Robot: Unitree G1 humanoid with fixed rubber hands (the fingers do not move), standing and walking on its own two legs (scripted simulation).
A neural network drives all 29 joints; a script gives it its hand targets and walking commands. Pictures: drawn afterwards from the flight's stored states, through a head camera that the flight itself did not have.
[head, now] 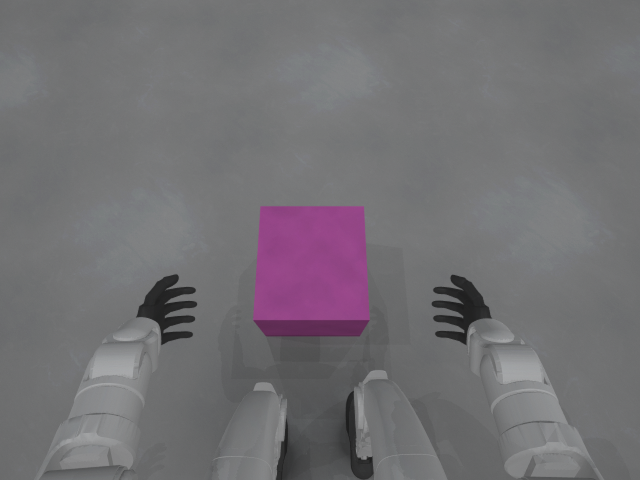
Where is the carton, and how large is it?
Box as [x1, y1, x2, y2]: [253, 206, 369, 335]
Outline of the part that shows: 260,206 253,320 265,335 359,335 369,319 363,206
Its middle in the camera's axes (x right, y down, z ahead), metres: -0.02 +0.09 +1.05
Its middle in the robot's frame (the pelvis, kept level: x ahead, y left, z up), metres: +0.52 +0.02 -0.57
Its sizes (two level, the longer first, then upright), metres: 0.292 0.266 0.235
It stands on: the floor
